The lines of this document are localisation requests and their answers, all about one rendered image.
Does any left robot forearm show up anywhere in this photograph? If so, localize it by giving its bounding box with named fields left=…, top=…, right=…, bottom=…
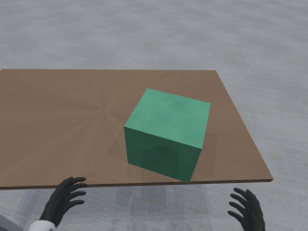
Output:
left=27, top=219, right=57, bottom=231

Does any table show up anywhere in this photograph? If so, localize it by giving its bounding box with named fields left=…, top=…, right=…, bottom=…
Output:
left=0, top=68, right=273, bottom=231

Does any left robot hand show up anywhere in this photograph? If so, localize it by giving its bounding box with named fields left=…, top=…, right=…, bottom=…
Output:
left=39, top=176, right=87, bottom=227

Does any right robot hand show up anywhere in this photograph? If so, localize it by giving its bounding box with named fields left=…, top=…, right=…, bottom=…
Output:
left=227, top=188, right=266, bottom=231

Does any carton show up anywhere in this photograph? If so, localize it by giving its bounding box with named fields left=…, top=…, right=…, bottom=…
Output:
left=123, top=89, right=211, bottom=184

